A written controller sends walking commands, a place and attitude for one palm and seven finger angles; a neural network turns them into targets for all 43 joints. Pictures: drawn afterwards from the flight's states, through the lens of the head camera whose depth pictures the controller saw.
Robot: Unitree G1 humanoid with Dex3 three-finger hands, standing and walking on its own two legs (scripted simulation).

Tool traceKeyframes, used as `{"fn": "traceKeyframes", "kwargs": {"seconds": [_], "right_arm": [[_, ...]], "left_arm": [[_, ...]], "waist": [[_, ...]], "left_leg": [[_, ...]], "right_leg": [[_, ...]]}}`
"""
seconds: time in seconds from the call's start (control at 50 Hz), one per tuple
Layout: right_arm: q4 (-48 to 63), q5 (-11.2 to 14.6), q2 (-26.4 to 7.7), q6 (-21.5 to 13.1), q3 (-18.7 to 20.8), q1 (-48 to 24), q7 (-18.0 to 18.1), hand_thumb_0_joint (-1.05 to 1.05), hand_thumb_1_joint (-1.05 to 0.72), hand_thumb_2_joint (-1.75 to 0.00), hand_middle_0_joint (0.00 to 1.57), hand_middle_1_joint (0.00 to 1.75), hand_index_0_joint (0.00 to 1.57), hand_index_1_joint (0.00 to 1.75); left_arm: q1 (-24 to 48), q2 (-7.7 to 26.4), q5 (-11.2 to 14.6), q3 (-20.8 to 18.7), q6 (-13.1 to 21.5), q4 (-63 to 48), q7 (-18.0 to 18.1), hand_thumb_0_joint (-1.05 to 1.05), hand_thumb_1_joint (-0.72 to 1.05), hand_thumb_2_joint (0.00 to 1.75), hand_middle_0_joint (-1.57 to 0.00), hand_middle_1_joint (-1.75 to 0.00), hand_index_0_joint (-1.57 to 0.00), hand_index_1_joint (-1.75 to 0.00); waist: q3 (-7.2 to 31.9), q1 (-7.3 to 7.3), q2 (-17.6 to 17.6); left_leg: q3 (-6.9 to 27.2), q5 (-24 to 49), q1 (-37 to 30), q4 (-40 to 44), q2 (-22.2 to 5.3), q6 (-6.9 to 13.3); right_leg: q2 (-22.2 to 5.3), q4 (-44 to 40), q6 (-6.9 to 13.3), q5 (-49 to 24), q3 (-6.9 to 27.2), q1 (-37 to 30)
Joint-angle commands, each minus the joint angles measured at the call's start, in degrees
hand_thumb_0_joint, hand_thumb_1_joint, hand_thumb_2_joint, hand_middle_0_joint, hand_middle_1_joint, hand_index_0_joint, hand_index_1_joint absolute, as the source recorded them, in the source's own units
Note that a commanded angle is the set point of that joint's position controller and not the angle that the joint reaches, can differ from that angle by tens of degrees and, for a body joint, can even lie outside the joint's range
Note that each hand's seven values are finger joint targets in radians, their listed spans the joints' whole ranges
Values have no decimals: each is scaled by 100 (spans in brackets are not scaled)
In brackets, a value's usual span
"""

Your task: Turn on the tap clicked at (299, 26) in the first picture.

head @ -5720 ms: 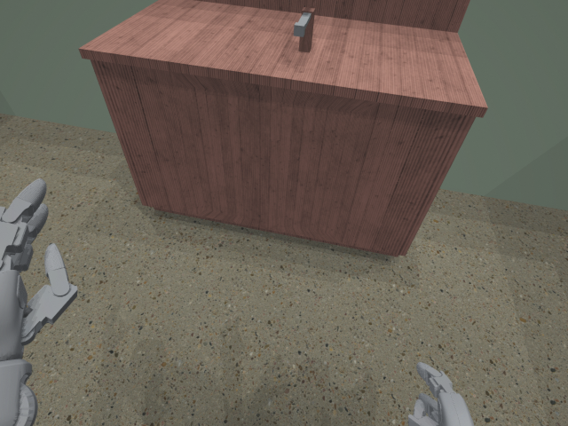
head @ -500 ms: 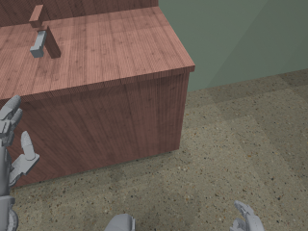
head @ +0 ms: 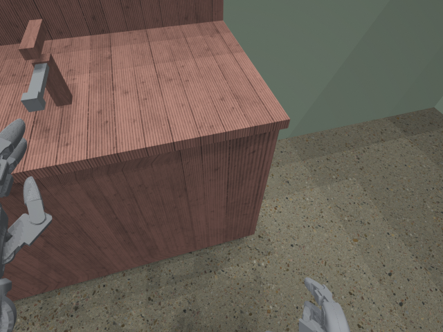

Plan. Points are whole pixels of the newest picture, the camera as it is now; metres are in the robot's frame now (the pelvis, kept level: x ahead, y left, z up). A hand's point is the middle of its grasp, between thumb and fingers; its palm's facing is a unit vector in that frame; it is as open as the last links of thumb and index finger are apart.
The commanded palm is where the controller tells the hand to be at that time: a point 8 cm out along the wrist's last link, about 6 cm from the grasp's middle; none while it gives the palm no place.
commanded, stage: take the last steps up to it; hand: left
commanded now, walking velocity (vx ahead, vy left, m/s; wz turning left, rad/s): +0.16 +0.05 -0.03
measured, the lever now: (33, 101) +0.48 +0.40 +0.14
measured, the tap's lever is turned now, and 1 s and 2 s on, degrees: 0 0 0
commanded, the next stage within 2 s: come to a stop and stand still in 0.06 s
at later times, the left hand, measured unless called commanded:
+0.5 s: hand (57, 180) +0.27 +0.24 +0.18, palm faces +0.38 -0.82 -0.44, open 7.4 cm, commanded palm +0.22 +0.28 +0.18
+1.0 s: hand (59, 211) +0.24 +0.23 +0.16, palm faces +0.39 -0.84 -0.37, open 7.4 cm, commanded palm +0.18 +0.26 +0.18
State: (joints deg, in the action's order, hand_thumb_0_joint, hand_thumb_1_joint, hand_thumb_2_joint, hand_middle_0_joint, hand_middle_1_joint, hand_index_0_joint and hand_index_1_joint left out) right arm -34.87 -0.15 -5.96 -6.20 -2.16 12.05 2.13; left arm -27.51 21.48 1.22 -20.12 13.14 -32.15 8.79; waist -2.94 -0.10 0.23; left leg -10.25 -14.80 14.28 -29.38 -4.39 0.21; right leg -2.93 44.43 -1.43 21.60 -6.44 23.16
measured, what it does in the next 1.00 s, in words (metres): steps on the spot: right foot, then left foot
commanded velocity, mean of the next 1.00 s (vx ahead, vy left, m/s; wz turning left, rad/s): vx -0.03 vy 0.00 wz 0.00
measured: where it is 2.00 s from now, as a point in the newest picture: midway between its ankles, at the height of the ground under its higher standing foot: outside the picture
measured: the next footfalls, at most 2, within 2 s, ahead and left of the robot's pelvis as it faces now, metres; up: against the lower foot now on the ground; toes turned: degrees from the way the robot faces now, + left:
right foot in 0.06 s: +0.07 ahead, -0.10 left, +0.00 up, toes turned -5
left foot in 0.42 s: +0.09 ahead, +0.10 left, +0.00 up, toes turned -2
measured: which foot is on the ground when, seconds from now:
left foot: down 0.00-0.08, up 0.10-0.40, down 0.42-1.00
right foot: up 0.00-0.04, down 0.06-1.00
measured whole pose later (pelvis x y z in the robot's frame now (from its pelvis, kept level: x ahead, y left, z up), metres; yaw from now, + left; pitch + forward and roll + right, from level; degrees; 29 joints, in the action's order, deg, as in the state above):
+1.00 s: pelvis +0.01 -0.01 +0.00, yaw -2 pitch -2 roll +0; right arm -36.0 -0.1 -11.8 -2.7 -0.8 13.4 4.4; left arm -25.5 20.6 2.4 -19.9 9.4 -25.5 9.3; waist -1.9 0.2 0.3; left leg -1.9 -12.5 14.9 -29.0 -2.1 -0.5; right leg 1.6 27.8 2.0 12.9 -3.8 13.4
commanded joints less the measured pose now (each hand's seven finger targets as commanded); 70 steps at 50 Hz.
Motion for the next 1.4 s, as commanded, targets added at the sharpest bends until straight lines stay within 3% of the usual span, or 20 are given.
{"fn": "traceKeyframes", "kwargs": {"seconds": [0.0, 0.02, 0.06, 0.08, 0.2, 0.3, 0.36, 0.42, 0.48, 0.6, 0.7, 0.82, 0.92, 1.04, 1.06, 1.08, 1.1, 1.16, 1.32, 1.38], "right_arm": [[716, 58, -1107, -177, 416, -400, 159, 0, -90, -90, 20, 30, 20, 30], [704, 79, -1099, -129, 430, -394, 168, 0, -90, -90, 20, 30, 20, 30], [763, 61, -928, -51, 387, -339, 138, 0, -90, -90, 20, 30, 20, 30], [780, 61, -1038, -103, 411, -545, 112, 0, -90, -90, 20, 30, 20, 30], [676, 34, -1012, 42, 332, -635, 94, 0, -90, -90, 20, 30, 20, 30], [1004, 4, -990, 19, 376, -634, 180, 0, -90, -90, 20, 30, 20, 30], [1042, 22, -1064, 114, 453, -410, 228, 0, -90, -90, 20, 30, 20, 30], [1086, 79, -1274, 117, 553, -351, 226, 0, -90, -90, 20, 30, 20, 30], [963, -62, -1182, 13, 462, -358, 166, 0, -90, -90, 20, 30, 20, 30], [941, 25, -1268, -192, 450, -349, 55, 0, -90, -90, 20, 30, 20, 30], [949, 39, -1031, -64, 358, -442, 82, 0, -90, -90, 20, 30, 20, 30], [813, 32, -1044, 55, 256, -520, 207, 0, -90, -90, 20, 30, 20, 30], [862, 30, -1163, 12, 273, -558, 260, 0, -90, -90, 20, 30, 20, 30], [851, 35, -1211, -134, 365, -423, 198, 0, -90, -90, 20, 30, 20, 30], [839, 20, -1222, -129, 381, -403, 202, 0, -90, -90, 20, 30, 20, 30], [781, -187, -1319, -441, 533, 229, 194, 0, -90, -90, 20, 30, 20, 30], [503, -39, -754, -446, 275, -198, 173, 0, -90, -90, 20, 30, 20, 30], [900, 147, -1142, -562, 460, -264, 33, 0, -90, -90, 20, 30, 20, 30], [1025, 118, -1315, -680, 360, -389, -26, 0, -90, -90, 20, 30, 20, 30], [1004, 56, -1294, -713, 339, -478, 38, 0, -90, -90, 20, 30, 20, 30]], "left_arm": [[233, 993, 30, -926, 221, -648, 168, 0, 90, 90, -20, -30, -20, -30], [312, 957, 16, -910, 205, -488, 167, 0, 90, 90, -20, -30, -20, -30], [470, 981, -31, -814, 147, -178, 153, 0, 90, 90, -20, -30, -20, -30], [768, 1051, 41, -843, 140, -176, 136, 0, 90, 90, -20, -30, -20, -30], [418, 894, -26, -664, 402, -466, 124, 0, 90, 90, -20, -30, -20, -30], [-95, 1106, 37, -959, 373, -1233, 246, 0, 90, 90, -20, -30, -20, -30], [-94, 1121, 103, -1026, 292, -1444, 267, 0, 90, 90, -20, -30, -20, -30], [-94, 1066, 122, -951, 287, -1144, 215, 0, 90, 90, -20, -30, -20, -30], [167, 903, 78, -776, 271, -806, 94, 0, 90, 90, -20, -30, -20, -30], [563, 733, 22, -392, 121, -1022, 65, 0, 90, 90, -20, -30, -20, -30], [405, 882, 176, -562, -83, -816, 64, 0, 90, 90, -20, -30, -20, -30], [519, 886, 183, -625, -81, -550, 106, 0, 90, 90, -20, -30, -20, -30], [563, 782, 97, -446, 43, -687, 84, 0, 90, 90, -20, -30, -20, -30], [362, 762, 45, -396, 87, -753, 124, 0, 90, 90, -20, -30, -20, -30], [359, 860, 60, -486, 83, -806, 140, 0, 90, 90, -20, -30, -20, -30], [6200, 5451, -651, -3811, 643, -2038, 16, 0, 90, 90, -20, -30, -20, -30], [3130, 2199, -148, -1636, 437, 1116, -212, 0, 90, 90, -20, -30, -20, -30], [943, 684, 292, -542, 496, 978, -295, 0, 90, 90, -20, -30, -20, -30], [977, 1066, 162, -471, 527, -86, -233, 0, 90, 90, -20, -30, -20, -30], [1680, 1378, 123, -822, 612, -413, -168, 0, 90, 90, -20, -30, -20, -30]], "waist": [[915, 30, -930], [942, 26, -569], [940, -38, 1479], [712, 63, 1589], [869, -26, 527], [1080, 172, 568], [1278, -7, 218], [1225, 111, -1034], [717, 57, -1470], [1015, 20, -1110], [602, -1, 610], [665, -4, 346], [731, 87, -972], [815, 70, -432], [805, 52, -365], [-140, 243, 781], [997, 142, 810], [1031, 282, -558], [231, 249, 303], [429, 185, -350]], "left_leg": [[787, 673, -121, 445, -1111, 533], [618, 260, 133, -29, -921, 405], [160, -1331, 1603, -2148, 208, -12], [593, -1743, 1996, -3099, 213, -104], [779, -697, 1538, -2475, 64, -222], [443, -170, 749, -751, 313, -176], [576, 1261, -238, 350, 226, -194], [1755, 4099, -915, 616, -1167, 364], [2020, 3692, -453, 1032, -1464, 641], [1348, 2098, -294, 623, -1018, 327], [789, -352, 106, -769, 172, -172], [1112, 575, -153, 132, 49, -48], [1736, 1146, 340, 981, -614, 229], [1240, -37, 448, 612, -143, 43], [1197, -89, 396, 536, -72, 4], [864, 316, 706, -389, 212, 60], [917, 236, 118, -499, 685, 111], [1035, 186, -150, 231, 451, 60], [1693, -1405, 725, 1444, 51, 239], [1812, -1274, 686, 1592, -69, 298]], "right_leg": [[208, -1475, 46, -426, -305, -1104], [73, -1906, 135, -721, -50, -1474], [-1603, -2666, 974, -1473, 2778, -2148], [-2106, -2948, 1261, -1444, 3357, -1942], [-1431, -2107, 902, -4847, 946, -2140], [-1233, -1885, 825, -4992, 806, -2337], [-935, -1460, 500, -4208, 659, -2070], [-26, -819, 83, -320, 430, -944], [145, -430, 93, 813, 468, -657], [212, -1851, 56, -561, 383, -1449], [-983, -2960, 643, -702, 1887, -572], [-519, -2483, 448, -819, 1166, -830], [93, -1805, 122, -1158, 681, -1557], [-176, -2373, 245, -870, 1136, -1513], [-240, -2496, 279, -744, 1210, -1438], [-394, -3299, -241, -1733, 1558, -489], [-789, -2852, 354, -1350, 1581, -824], [-735, -2746, 454, -885, 1628, -1400], [118, -2524, 167, 767, 951, -1123], [200, -2096, 164, -33, 785, -1469]]}}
